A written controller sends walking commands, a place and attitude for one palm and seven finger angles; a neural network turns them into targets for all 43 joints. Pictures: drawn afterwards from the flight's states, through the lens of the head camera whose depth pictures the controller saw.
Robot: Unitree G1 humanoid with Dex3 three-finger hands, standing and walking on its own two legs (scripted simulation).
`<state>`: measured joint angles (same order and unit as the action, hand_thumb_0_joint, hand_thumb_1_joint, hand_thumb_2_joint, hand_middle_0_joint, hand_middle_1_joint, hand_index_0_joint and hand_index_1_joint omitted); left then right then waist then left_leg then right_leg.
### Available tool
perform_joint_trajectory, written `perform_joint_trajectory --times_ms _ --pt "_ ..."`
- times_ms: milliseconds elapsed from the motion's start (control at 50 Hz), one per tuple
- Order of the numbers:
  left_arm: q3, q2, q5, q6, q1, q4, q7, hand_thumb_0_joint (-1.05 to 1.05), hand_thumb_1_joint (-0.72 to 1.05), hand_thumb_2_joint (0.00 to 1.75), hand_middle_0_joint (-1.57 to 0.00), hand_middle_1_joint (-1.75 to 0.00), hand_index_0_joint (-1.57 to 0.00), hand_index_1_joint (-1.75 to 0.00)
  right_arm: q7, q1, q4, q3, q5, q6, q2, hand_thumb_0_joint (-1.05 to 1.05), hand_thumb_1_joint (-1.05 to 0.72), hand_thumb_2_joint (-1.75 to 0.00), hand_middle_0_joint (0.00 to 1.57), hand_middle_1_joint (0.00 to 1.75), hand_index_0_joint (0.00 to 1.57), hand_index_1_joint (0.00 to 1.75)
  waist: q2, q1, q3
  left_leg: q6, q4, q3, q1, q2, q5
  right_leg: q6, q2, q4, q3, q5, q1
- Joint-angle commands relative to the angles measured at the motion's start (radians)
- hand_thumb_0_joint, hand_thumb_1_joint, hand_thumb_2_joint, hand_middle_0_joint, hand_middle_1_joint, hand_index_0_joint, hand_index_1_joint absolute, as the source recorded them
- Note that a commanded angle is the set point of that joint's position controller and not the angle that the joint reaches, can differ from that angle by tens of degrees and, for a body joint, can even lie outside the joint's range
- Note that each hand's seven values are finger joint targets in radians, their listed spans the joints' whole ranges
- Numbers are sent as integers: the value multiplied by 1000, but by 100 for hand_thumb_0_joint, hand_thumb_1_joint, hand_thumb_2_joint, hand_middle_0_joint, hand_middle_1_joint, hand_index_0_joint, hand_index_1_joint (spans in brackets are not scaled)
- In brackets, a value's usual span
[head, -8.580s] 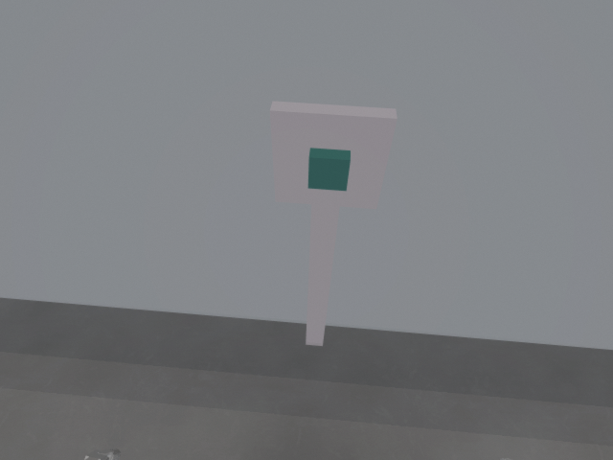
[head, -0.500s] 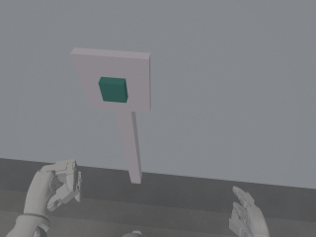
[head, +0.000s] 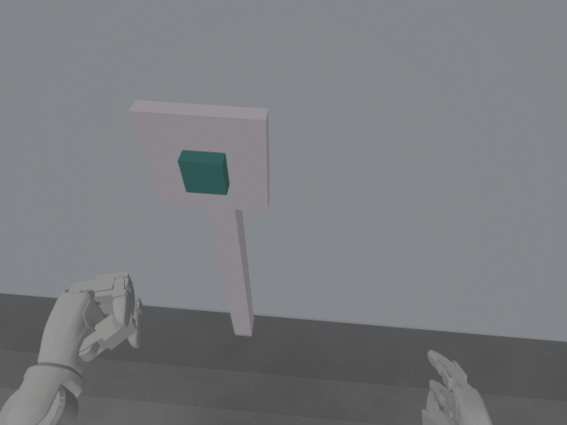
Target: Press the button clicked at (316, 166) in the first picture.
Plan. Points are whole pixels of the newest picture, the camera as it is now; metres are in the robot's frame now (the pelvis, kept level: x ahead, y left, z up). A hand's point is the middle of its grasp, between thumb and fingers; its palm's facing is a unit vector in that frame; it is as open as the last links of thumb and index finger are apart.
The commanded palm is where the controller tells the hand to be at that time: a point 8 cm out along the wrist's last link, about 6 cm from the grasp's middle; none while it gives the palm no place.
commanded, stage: raise the hand and make a fist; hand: left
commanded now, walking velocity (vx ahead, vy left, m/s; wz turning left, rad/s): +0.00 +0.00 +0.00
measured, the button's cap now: (205, 171) +0.48 +0.16 +0.08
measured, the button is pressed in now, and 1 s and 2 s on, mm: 0 0 0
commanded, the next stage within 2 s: aim a knuckle at the button in 0.16 s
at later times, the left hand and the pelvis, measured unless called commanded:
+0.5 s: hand (155, 308) +0.25 +0.18 +0.07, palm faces -0.01 -1.00 -0.05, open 3.1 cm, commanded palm +0.23 +0.24 +0.08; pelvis +0.00 -0.02 +0.00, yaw +1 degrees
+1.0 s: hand (189, 267) +0.32 +0.16 +0.06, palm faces -0.02 -1.00 -0.03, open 3.1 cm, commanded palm +0.30 +0.21 +0.06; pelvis +0.01 -0.02 -0.01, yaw -1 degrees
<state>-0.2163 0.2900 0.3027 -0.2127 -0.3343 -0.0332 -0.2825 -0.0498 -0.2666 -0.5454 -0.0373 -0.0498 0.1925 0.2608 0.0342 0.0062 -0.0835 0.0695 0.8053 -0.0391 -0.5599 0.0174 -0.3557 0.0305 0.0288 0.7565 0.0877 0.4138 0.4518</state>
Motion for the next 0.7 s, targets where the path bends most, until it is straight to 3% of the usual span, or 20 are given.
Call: perform_joint_trajectory --times_ms 0,40,80,120,180,200,240,280,300,340,400,420,460,520,540,580,600,680 --pt "-101 161 20 -88 103 -213 12 0 90 90 -130 -150 -130 -150 -6 77 154 51 7 54 134 0 -90 -90 20 30 20 30 5 -4 -123 -44 -142 125 178 -35 136 -2 9 -105 -26 -143 50" --pt "-81 140 19 -98 108 -231 6 0 90 90 -130 -150 -130 -150 -6 81 154 52 3 56 131 0 -90 -90 20 30 20 30 54 -4 -138 -45 -138 116 194 -32 146 0 4 -105 -31 -152 45" --pt "-84 143 19 -97 99 -220 4 0 90 90 -130 -150 -130 -150 -6 78 151 51 3 57 130 0 -90 -90 20 30 20 30 51 -3 -140 -45 -136 119 199 -32 156 -1 4 -104 -30 -164 47" --pt "-84 144 20 -94 99 -210 -1 0 90 90 -130 -150 -130 -150 -6 79 151 53 3 54 132 0 -90 -90 20 30 20 30 10 1 -140 -38 -127 111 181 -30 158 -5 4 -108 -35 -172 36" --pt "-82 143 24 -93 107 -215 -8 0 90 90 -130 -150 -130 -150 -8 81 149 50 2 55 129 0 -90 -90 20 30 20 30 44 -1 -142 -41 -127 109 188 -28 156 -5 2 -110 -35 -173 39" --pt "-87 151 26 -88 106 -192 -10 0 90 90 -130 -150 -130 -150 -9 82 147 50 3 53 132 0 -90 -90 20 30 20 30 -4 6 -121 -35 -121 109 164 -28 138 -9 6 -117 -43 -157 41" --pt "-88 144 32 -89 105 -195 -15 0 90 90 -130 -150 -130 -150 -11 84 150 50 2 54 129 0 -90 -90 20 30 20 30 17 0 -130 -35 -120 101 165 -24 138 -9 0 -121 -48 -161 34" --pt "-80 142 30 -96 158 -188 -13 0 90 90 -130 -150 -130 -150 -13 84 141 46 2 55 130 0 -90 -90 20 30 20 30 30 9 -121 -35 -116 103 162 -23 127 -9 -1 -119 -49 -147 48" --pt "-64 140 26 -100 203 -180 -12 0 90 90 -130 -150 -130 -150 -15 81 136 45 4 54 135 0 -90 -90 20 30 20 30 1 23 -110 -32 -108 106 155 -24 121 -12 1 -119 -54 -140 58" --pt "-38 120 21 -103 249 -159 -11 0 90 90 -130 -150 -130 -150 -17 80 132 45 2 56 132 0 -90 -90 20 30 20 30 29 26 -114 -33 -110 106 160 -22 94 -12 -3 -121 -56 -113 74" --pt "-73 168 15 -102 297 -91 -6 0 90 90 -130 -150 -130 -150 -23 74 118 45 3 51 140 0 -90 -90 20 30 20 30 -25 22 -118 -28 -102 103 132 -21 86 -15 -4 -129 -73 -96 60" --pt "-54 149 15 -103 326 -89 -9 0 90 90 -130 -150 -130 -150 -24 82 121 45 2 49 135 0 -90 -90 20 30 20 30 -16 22 -137 -26 -96 94 135 -17 94 -19 -11 -132 -85 -105 51" --pt "-82 177 12 -96 347 -42 -6 0 90 90 -130 -150 -130 -150 -24 80 114 43 0 40 134 0 -90 -90 20 30 20 30 12 14 -143 -29 -97 89 134 -16 110 -16 -14 -130 -87 -126 37" --pt "-80 169 13 -96 388 -12 -3 0 90 90 -130 -150 -130 -150 -23 82 116 45 0 32 131 0 -90 -90 20 30 20 30 -4 9 -181 -27 -89 79 134 -15 142 -22 -17 -124 -99 -174 7" --pt "-76 169 12 -96 404 -3 -3 0 90 90 -130 -150 -130 -150 -22 81 112 44 -1 31 131 0 -90 -90 20 30 20 30 29 8 -185 -29 -87 77 142 -15 160 -20 -19 -121 -102 -202 3" --pt "-83 162 16 -99 394 12 0 0 90 90 -130 -150 -130 -150 -17 77 114 47 1 27 130 0 -90 -90 20 30 20 30 11 2 -202 -29 -86 72 152 -14 195 -23 -17 -112 -96 -259 -14" --pt "-95 177 17 -101 381 30 -1 0 90 90 -130 -150 -130 -150 -15 69 114 49 2 22 135 0 -90 -90 20 30 20 30 -40 0 -209 -28 -81 75 133 -17 209 -28 -15 -106 -100 -281 -33" --pt "-68 146 6 -110 408 36 6 0 90 90 -130 -150 -130 -150 -7 67 116 54 2 9 132 0 -90 -90 20 30 20 30 4 5 -209 -30 -81 64 148 -15 230 -27 -16 -93 -92 -327 -14"
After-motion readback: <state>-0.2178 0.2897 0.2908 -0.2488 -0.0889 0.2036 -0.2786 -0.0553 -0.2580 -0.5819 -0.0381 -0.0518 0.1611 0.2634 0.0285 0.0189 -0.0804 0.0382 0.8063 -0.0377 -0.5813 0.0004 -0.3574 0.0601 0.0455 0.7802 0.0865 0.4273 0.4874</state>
